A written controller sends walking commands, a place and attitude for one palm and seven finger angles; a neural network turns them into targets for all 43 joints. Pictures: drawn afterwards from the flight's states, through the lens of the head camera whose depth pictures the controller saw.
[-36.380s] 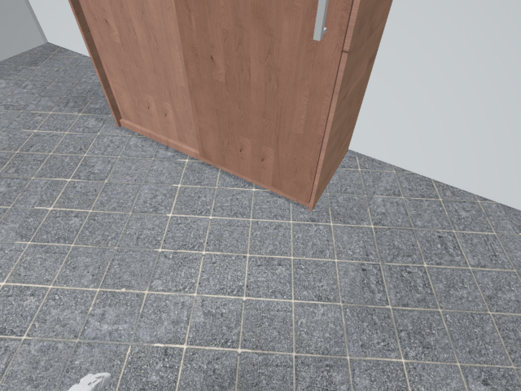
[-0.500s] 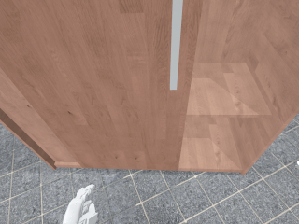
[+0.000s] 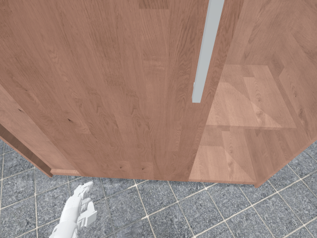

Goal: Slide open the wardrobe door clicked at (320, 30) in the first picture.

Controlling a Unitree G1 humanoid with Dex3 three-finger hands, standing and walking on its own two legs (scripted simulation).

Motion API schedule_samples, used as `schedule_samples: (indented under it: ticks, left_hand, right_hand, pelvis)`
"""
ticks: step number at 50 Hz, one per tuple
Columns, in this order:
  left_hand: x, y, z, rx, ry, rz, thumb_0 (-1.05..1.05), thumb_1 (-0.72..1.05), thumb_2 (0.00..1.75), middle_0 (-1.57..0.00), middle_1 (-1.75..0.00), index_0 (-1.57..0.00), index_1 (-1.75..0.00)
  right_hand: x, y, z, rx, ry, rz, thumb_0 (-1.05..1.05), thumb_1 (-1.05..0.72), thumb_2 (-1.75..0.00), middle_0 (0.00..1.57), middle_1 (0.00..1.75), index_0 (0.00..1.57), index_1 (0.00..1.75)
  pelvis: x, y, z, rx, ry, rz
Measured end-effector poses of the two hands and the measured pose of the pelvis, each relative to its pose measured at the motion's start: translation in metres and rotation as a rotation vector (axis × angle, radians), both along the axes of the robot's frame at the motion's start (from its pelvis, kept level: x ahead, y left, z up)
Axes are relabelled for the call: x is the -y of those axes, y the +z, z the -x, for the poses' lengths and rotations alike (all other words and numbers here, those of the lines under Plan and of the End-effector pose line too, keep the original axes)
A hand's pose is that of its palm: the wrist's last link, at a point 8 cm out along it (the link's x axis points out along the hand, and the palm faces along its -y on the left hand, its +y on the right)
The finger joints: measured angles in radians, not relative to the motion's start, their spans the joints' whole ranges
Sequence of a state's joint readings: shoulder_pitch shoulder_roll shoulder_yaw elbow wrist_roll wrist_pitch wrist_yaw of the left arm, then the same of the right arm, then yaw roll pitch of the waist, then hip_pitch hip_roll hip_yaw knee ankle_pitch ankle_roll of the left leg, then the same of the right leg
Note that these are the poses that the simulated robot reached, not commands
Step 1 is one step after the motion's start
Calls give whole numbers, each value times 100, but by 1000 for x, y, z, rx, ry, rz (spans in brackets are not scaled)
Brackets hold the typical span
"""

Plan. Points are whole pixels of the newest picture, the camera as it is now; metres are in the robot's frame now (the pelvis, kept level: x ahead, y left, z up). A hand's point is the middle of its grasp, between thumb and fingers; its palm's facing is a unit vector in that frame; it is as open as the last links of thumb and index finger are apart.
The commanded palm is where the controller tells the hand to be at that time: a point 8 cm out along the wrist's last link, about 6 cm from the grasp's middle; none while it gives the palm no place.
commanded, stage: stop stepping back and stand still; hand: right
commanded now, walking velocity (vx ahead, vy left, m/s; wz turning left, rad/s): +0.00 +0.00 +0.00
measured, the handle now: (205, 43) +0.48 -0.07 +0.24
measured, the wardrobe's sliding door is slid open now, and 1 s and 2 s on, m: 0.43 0.43 0.43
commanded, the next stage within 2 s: let the arm hang, fingers relaxed in 0.02 s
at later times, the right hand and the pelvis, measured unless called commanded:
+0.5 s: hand out of the picture +0.02 -0.18 -0.17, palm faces +0.10 +0.98 -0.16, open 6.8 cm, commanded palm none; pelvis -0.02 +0.00 +0.00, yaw -3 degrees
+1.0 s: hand out of the picture -0.05 -0.17 -0.17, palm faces +0.07 +0.99 -0.14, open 7.4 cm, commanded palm none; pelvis -0.02 -0.02 +0.01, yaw -1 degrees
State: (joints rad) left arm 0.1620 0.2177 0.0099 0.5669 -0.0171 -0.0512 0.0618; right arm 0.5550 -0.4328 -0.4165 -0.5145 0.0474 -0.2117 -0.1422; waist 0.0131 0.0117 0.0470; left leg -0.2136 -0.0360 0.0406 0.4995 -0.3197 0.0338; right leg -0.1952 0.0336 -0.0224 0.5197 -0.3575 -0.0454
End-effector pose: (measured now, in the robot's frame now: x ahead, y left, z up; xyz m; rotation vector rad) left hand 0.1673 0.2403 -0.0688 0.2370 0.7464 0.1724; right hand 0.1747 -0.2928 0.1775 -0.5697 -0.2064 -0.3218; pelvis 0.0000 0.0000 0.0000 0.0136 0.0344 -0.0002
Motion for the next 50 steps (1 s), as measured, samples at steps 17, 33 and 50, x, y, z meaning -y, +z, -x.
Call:
schedule_samples:
  ticks: [17,33,50]
  left_hand:
    - [-3,-51,73,-291,-28,31,1,91,90,-20,-30,-21,-30]
    - [38,-67,205,-709,66,100,1,91,90,-20,-30,-20,-30]
    - [56,-71,203,-681,92,118,1,92,90,-20,-30,-20,-30]
  right_hand:
    - [-39,-283,73,-1111,-167,-477,1,-91,-90,19,30,19,30]
    - [-50,-315,227,-1563,-380,-611,-1,-95,-90,20,30,20,30]
    - [-72,-321,226,-1576,-328,-667,0,-91,-90,19,30,19,30]
  pelvis:
    - [3,-8,18,0,-43,19]
    - [10,7,24,27,-39,-1]
    - [23,7,20,43,-17,5]
